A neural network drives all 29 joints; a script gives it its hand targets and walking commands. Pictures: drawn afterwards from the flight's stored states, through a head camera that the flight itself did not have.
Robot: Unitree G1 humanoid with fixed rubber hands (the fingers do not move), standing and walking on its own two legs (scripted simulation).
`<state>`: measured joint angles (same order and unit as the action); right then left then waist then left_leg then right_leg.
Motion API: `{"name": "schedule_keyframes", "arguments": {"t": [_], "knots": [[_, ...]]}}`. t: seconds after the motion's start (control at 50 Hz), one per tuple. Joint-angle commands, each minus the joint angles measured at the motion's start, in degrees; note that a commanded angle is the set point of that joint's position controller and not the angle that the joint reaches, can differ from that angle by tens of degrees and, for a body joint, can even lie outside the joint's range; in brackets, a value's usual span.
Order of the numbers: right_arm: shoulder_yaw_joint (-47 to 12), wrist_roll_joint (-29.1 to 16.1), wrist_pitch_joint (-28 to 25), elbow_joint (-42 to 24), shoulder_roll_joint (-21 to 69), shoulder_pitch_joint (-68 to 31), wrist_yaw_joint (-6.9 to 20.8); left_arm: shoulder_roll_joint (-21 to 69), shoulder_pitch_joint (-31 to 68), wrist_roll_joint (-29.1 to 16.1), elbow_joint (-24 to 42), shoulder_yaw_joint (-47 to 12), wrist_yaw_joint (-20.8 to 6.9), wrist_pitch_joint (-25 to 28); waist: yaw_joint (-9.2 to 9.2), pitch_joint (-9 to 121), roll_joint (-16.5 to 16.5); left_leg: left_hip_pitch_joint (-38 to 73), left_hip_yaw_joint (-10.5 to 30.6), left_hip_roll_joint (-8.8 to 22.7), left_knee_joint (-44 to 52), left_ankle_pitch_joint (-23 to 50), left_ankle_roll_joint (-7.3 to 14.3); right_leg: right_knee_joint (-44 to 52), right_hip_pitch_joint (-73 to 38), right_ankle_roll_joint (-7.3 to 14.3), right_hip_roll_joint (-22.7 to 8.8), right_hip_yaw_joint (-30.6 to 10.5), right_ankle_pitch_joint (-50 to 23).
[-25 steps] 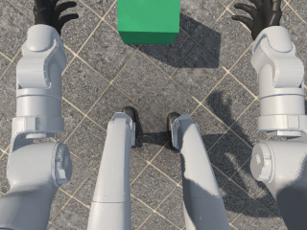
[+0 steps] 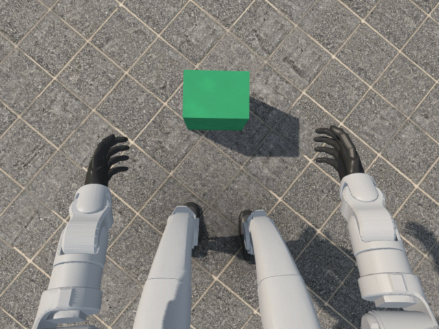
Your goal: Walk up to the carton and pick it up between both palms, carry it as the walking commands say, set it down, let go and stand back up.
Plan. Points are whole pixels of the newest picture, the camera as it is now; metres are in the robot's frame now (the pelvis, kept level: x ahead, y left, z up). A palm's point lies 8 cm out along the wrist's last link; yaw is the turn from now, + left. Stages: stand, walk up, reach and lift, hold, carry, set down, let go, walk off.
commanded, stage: let go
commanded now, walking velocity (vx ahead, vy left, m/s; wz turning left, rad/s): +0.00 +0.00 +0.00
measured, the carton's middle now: (215, 103) +0.59 +0.00 -0.60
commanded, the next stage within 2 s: stand in 0.90 s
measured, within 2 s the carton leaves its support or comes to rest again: neither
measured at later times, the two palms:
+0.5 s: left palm (59, 242) +0.24 +0.22 -0.01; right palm (394, 240) +0.23 -0.23 -0.01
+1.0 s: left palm (58, 241) +0.24 +0.23 -0.01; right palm (411, 230) +0.25 -0.25 -0.01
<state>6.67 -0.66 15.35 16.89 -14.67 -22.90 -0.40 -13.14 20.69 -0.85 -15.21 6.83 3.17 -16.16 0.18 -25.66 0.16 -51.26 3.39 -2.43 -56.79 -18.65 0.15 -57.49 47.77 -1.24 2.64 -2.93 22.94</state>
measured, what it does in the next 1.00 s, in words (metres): rises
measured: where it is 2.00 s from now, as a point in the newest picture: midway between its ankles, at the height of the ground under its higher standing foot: (219, 242)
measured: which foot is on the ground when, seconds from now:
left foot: down 0.00-1.00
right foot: down 0.00-1.00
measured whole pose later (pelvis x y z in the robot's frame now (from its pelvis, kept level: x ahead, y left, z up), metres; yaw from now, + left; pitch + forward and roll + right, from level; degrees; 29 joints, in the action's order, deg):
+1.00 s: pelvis +0.10 -0.01 +0.07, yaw +0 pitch -3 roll +0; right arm 1.3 1.3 6.3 32.3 -12.4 12.7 1.0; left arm -12.7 -13.6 1.7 -31.3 0.9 -0.7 -4.9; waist -0.4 -1.3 -1.0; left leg -8.6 2.9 -1.5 -29.0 -17.1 0.0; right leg -28.3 4.8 0.5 1.3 -3.1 20.1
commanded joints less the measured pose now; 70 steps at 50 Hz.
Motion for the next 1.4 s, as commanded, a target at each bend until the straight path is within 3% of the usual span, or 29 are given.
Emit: {"name": "schedule_keyframes", "arguments": {"t": [0.0,0.1,0.16,0.28,0.36,0.44,0.52,0.64,0.88,0.9,0.96,1.04,1.18,1.38], "knots": [[1.8,1.1,-6.4,-7.8,-3.3,4.8,0.6,-4.2,-2.2,1.3,9.5,1.5,-1.5,7.4,0.18,80.1,-0.9,34.2,-1.9,-0.8,9.5,23.0,-1.4,11.6,-25.7,-0.4,1.0,2.3,-25.0],[1.5,3.0,-10.4,5.2,-1.3,15.0,2.0,-1.3,-13.3,3.2,-6.6,0.7,-3.5,10.4,1.62,48.0,0.4,29.8,-3.0,0.3,18.4,7.6,-1.4,20.1,-18.9,-0.1,-0.8,2.6,-9.7],[1.1,3.4,-11.6,5.4,-1.4,20.1,2.5,-1.4,-18.8,4.0,-6.5,-0.2,-4.2,11.8,1.18,40.8,-0.3,33.3,-3.5,0.4,23.4,4.1,-1.1,25.0,-23.0,0.0,-1.1,2.7,-5.9],[-1.2,3.6,-12.9,2.5,-1.5,26.7,3.0,-1.4,-25.6,4.5,-3.5,-1.4,-5.0,13.5,-0.78,32.2,0.0,43.8,-3.0,0.3,30.5,9.7,-0.4,32.7,-30.8,0.6,-1.3,2.3,-10.2],[-1.8,2.7,-13.7,0.9,-2.2,27.9,3.5,-2.4,-26.6,3.2,-1.7,-2.1,-5.4,14.1,-1.39,29.5,0.0,48.7,-2.6,0.1,32.2,18.7,-0.6,34.2,-34.4,0.6,-0.7,2.2,-17.9],[-2.0,2.4,-13.6,-1.4,-2.7,30.9,3.9,-3.3,-29.6,2.5,0.3,-1.9,-5.9,14.1,-1.61,29.5,0.5,51.6,-1.9,0.3,32.6,23.2,-1.3,34.6,-37.4,0.6,-0.3,2.3,-21.5],[-1.6,2.3,-12.1,-1.1,-3.3,33.4,4.1,-4.2,-31.6,1.5,-0.1,-2.2,-6.6,12.7,-0.40,28.7,0.0,52.8,-1.6,0.3,32.9,24.3,-1.2,35.0,-38.8,0.3,0.0,2.2,-22.6],[-1.6,2.3,-9.7,0.6,-3.9,33.1,4.2,-4.9,-31.6,0.9,-0.8,-3.0,-7.0,10.4,0.01,25.5,0.2,52.2,-1.5,0.6,33.2,24.4,-1.0,35.3,-39.4,0.3,0.2,2.0,-22.2],[-2.8,2.1,-7.3,0.9,-3.7,32.5,1.9,-6.5,-31.9,1.6,-2.1,-2.7,-5.1,10.0,-1.53,28.5,-1.2,50.9,-2.2,-0.1,30.4,27.8,-0.6,32.3,-42.1,-0.7,0.1,1.0,-31.5],[-0.8,1.8,-10.3,10.7,-9.4,33.8,0.4,-11.5,-33.7,2.7,-12.1,-0.7,-3.0,12.6,-1.24,38.1,-1.6,48.5,-1.1,4.6,26.7,36.5,-1.1,30.7,-41.5,-1.0,-4.9,0.7,-39.4],[-0.6,2.3,-13.3,13.0,-9.2,34.1,-0.2,-12.0,-35.0,3.5,-14.2,-0.9,-1.6,15.1,-0.51,37.9,-0.9,47.8,-1.2,4.5,25.6,35.3,-0.3,30.2,-43.4,0.2,-6.1,-0.9,-41.7],[-1.1,2.9,-15.2,16.8,-8.0,33.6,-0.5,-11.4,-34.0,3.5,-18.4,-0.8,-1.6,16.8,-0.23,33.2,-0.6,45.3,-0.1,4.8,26.6,31.2,0.2,32.2,-39.3,0.5,-6.0,-1.5,-36.8],[-1.2,3.3,-16.8,20.0,-10.4,32.7,-0.8,-12.6,-33.3,3.9,-22.1,-0.5,-2.1,18.2,-0.17,22.4,0.2,37.6,3.4,5.6,32.5,13.7,1.4,37.2,-33.9,1.6,-6.1,-4.0,-17.5],[-1.2,3.3,-18.2,24.7,-13.3,34.9,-0.4,-14.2,-36.4,3.5,-25.6,-0.1,-2.9,19.0,-0.39,20.3,0.8,34.4,6.7,6.5,37.2,0.0,2.2,38.4,-33.5,3.2,-5.6,-5.2,-6.6]]}}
